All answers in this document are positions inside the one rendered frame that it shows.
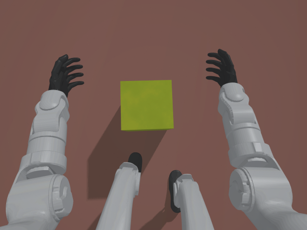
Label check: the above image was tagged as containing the left robot shin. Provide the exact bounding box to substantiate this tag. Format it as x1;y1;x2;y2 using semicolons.
115;162;138;175

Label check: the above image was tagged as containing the left robot hand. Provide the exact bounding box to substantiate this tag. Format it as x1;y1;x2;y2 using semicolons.
48;54;84;97

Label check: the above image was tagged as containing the robot left forearm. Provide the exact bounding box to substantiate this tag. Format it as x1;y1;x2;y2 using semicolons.
6;90;70;222

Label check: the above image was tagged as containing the left robot upper arm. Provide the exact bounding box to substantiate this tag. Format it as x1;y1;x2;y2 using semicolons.
0;174;73;230

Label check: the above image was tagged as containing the carton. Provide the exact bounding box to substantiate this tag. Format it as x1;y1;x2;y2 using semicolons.
120;80;174;131

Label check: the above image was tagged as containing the robot right forearm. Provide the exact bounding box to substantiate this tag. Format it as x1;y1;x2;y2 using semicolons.
218;82;293;202

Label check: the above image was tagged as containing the right robot upper arm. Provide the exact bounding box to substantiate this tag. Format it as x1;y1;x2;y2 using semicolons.
229;167;307;230

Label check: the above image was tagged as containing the right robot hand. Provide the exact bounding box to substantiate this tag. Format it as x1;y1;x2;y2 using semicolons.
206;49;237;87

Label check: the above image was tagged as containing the left robot thigh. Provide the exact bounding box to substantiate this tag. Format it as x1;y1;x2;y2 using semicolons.
95;167;141;230

